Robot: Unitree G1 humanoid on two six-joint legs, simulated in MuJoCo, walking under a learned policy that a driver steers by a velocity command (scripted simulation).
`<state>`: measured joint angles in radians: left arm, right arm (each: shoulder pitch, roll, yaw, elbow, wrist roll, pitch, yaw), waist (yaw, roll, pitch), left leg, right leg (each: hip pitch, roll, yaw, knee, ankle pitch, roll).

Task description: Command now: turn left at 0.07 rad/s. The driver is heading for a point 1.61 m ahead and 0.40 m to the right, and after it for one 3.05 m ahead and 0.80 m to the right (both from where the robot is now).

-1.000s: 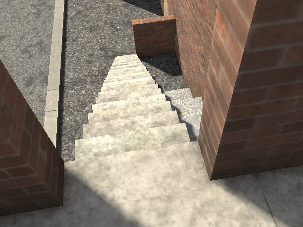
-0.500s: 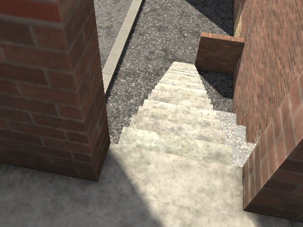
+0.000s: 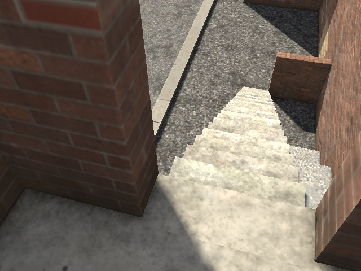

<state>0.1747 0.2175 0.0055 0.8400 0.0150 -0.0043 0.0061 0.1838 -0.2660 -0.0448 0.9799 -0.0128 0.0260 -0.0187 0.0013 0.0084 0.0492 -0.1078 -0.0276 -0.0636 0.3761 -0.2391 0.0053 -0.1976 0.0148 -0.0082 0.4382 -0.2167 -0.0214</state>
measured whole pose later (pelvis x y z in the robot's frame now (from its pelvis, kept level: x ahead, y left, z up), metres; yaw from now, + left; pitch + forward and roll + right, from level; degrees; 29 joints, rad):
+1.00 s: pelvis +0.20 -0.01 -0.02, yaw -1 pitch +1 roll +0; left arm 0.49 0.17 0.01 1.13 0.03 -0.09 0.02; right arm 0.00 -0.20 -0.03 0.93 -0.02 -0.07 0.01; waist 0.06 0.01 0.04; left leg -0.47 -0.01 0.11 0.52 -0.16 0.10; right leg 0.12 0.05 -0.02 0.31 -0.44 -0.06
